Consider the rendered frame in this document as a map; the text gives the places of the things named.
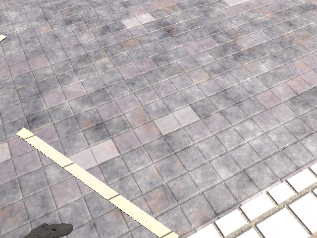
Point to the robot left hand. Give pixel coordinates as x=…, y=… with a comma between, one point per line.
x=55, y=230

